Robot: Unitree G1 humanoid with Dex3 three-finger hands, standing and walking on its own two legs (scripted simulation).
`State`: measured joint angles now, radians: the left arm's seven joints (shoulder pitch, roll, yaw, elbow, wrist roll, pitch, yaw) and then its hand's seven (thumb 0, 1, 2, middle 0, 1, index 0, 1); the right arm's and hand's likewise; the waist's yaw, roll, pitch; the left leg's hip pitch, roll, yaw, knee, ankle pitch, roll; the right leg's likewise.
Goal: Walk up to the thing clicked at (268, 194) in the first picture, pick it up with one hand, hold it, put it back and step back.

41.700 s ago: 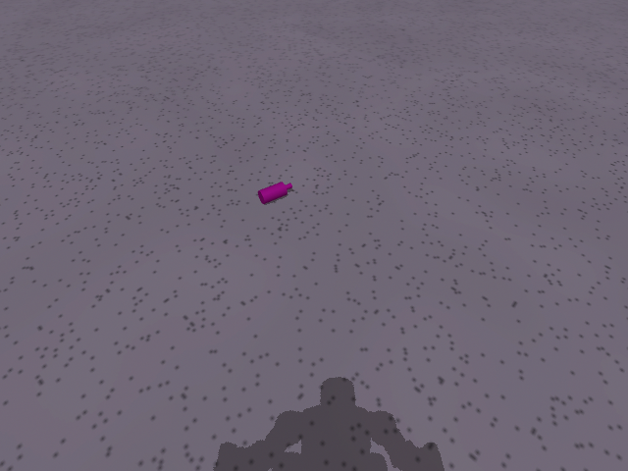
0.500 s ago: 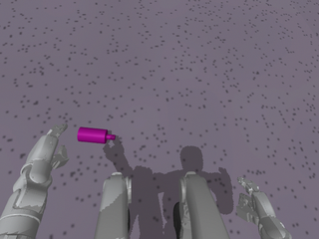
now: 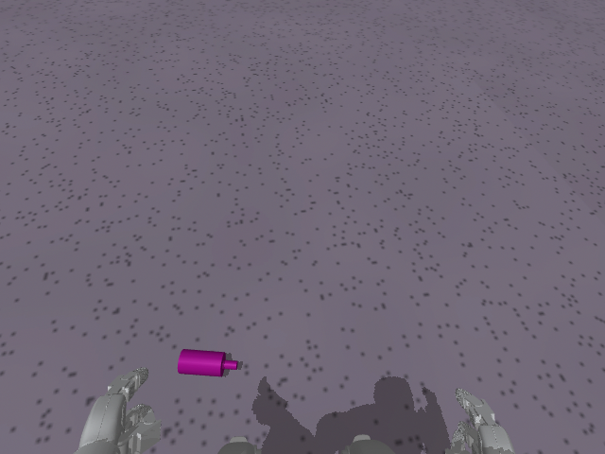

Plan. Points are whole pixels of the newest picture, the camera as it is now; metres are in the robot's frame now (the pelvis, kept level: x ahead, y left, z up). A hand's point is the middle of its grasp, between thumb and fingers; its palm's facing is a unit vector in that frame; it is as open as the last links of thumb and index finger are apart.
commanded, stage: home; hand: left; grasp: from above
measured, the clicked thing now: (209, 363) +0.48 +0.23 -0.65
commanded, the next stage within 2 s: none
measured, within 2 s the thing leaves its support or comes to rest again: neither
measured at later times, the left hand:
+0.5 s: hand out of the picture +0.17 +0.17 -0.02, palm faces +0.08 -0.98 -0.20, open 7.4 cm
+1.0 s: hand (153, 445) +0.18 +0.17 -0.02, palm faces +0.06 -0.98 -0.20, open 7.4 cm
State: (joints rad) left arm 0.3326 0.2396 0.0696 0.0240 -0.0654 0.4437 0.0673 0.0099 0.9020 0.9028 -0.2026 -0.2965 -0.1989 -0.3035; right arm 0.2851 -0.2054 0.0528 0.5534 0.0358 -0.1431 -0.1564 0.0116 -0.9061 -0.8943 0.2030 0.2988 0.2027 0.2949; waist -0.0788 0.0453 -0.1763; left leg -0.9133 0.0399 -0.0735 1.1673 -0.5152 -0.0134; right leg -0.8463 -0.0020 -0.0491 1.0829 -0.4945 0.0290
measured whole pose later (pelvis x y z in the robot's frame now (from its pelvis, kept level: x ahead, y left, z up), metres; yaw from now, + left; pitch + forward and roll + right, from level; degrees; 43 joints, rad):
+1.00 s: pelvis +0.02 -0.01 +0.03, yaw +1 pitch +9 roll -3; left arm 0.50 0.22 0.03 -0.12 -0.05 0.47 0.01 0.01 0.90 0.90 -0.20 -0.30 -0.20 -0.30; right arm 0.29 -0.22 0.03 0.56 0.01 -0.25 -0.19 0.01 -0.90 -0.89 0.20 0.30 0.20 0.30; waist -0.04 0.05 -0.16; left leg -0.70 0.04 -0.07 1.01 -0.49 -0.02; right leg -0.63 -0.01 -0.05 0.94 -0.47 0.02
